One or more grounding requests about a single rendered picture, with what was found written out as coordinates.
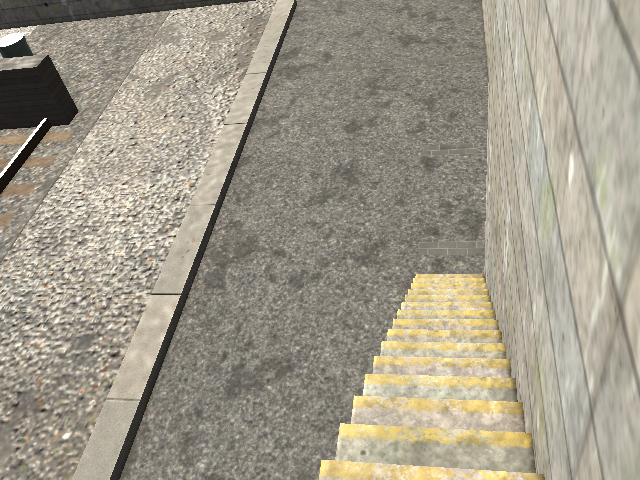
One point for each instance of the stairs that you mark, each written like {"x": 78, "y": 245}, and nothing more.
{"x": 440, "y": 403}

